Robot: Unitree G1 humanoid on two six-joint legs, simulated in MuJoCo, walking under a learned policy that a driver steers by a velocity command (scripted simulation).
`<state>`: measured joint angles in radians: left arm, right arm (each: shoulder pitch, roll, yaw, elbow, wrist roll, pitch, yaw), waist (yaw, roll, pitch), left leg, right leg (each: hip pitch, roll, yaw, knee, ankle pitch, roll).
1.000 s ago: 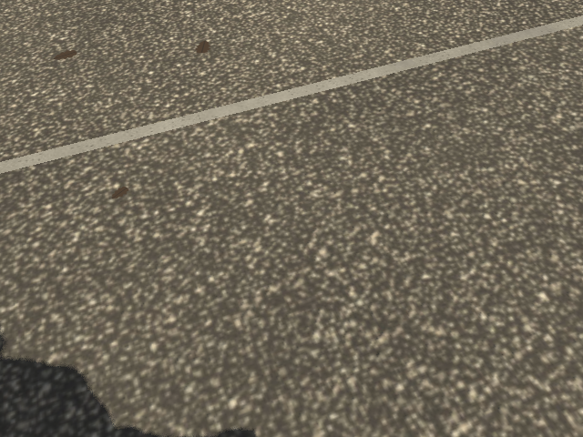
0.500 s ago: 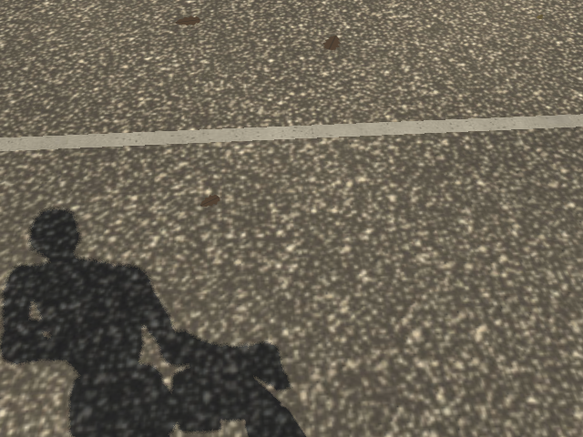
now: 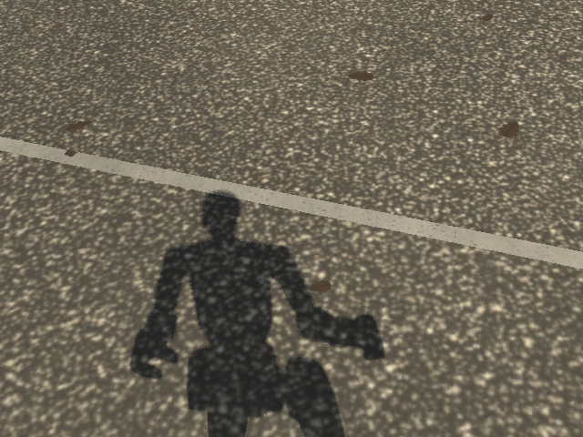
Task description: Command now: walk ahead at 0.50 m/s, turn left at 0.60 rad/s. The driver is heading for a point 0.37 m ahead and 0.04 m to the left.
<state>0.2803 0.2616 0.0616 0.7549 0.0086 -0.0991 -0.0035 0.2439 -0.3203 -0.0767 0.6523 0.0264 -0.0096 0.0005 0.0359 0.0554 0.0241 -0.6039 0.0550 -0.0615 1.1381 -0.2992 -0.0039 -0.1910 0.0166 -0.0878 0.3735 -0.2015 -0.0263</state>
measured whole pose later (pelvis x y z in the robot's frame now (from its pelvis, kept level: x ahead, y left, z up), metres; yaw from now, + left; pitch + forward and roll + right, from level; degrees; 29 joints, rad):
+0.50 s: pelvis +0.24 +0.08 +0.00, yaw +14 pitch +2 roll +0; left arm 0.15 0.33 0.05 0.77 0.00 -0.05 0.01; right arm 0.18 -0.27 -0.05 0.66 -0.01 -0.04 0.02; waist 0.00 -0.03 0.09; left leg -0.32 -0.07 0.02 0.43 -0.14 0.09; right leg -0.56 -0.10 0.02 1.11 -0.39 0.06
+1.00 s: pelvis +0.35 +0.07 -0.01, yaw +15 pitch +0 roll +0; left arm 0.11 0.24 0.03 0.86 0.01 -0.02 0.00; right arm 0.20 -0.24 -0.03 0.86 -0.01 0.02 -0.02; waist 0.00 0.00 0.02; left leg -0.15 -0.03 -0.02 0.50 -0.34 0.02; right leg -0.29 -0.02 0.00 0.52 -0.23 0.01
